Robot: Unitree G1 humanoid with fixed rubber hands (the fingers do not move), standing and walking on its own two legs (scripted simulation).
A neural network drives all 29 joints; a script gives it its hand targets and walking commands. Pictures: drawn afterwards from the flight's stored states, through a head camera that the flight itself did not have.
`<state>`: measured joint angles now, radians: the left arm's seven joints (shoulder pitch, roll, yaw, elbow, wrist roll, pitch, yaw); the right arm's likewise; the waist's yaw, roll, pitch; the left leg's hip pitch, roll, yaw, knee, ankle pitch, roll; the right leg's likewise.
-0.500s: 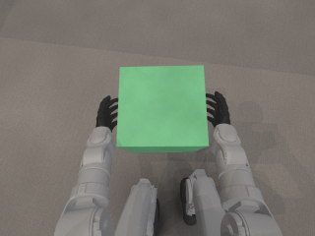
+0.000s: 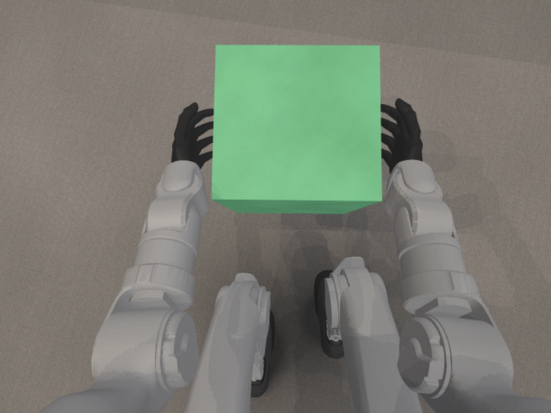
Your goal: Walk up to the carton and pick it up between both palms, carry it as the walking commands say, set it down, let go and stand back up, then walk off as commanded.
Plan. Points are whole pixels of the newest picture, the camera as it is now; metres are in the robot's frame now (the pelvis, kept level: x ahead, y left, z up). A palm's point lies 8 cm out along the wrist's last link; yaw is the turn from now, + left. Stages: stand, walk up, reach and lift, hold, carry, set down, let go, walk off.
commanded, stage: set down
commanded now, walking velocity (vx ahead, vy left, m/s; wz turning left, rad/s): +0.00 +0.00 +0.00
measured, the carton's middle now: (293, 147) +0.50 -0.03 -0.17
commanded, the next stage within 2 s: none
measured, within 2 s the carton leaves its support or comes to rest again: neither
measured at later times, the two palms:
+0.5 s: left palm (201, 161) +0.49 +0.13 -0.18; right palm (382, 161) +0.47 -0.17 -0.19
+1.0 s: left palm (218, 164) +0.51 +0.12 -0.28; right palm (375, 155) +0.50 -0.18 -0.26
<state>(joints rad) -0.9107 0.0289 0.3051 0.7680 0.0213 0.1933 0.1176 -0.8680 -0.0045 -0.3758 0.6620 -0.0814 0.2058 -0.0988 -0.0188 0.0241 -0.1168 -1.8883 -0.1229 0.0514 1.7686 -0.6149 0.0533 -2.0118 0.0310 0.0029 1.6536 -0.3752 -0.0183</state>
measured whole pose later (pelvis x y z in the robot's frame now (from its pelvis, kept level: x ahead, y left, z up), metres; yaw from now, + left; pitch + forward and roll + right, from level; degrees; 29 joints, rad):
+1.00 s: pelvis -0.01 +0.01 -0.11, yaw +0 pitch +44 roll -1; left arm -1.25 0.16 0.18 0.92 -0.05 0.20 0.19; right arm -1.24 -0.17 -0.37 0.92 0.00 0.17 -0.09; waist -0.07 0.00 0.11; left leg -2.25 -0.14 0.07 2.15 -0.66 0.06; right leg -2.36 0.02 -0.02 1.99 -0.41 0.00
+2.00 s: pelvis -0.02 +0.00 -0.14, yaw +1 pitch +39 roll -2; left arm -1.35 0.18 0.16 1.07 -0.03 0.16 0.14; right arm -1.35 -0.25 -0.39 1.11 0.01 0.12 -0.05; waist -0.06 -0.01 0.23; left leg -2.25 -0.15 0.07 2.24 -0.67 0.06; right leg -2.35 0.01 -0.02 2.08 -0.40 0.00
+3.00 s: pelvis -0.02 -0.01 -0.14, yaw +2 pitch +37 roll -1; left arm -1.38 0.33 0.03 1.11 -0.19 0.08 0.11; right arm -1.38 -0.34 -0.19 1.22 0.22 0.01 -0.11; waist -0.03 -0.01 0.32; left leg -2.21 -0.14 0.06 2.24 -0.68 0.04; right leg -2.33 0.00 -0.04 2.09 -0.41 -0.03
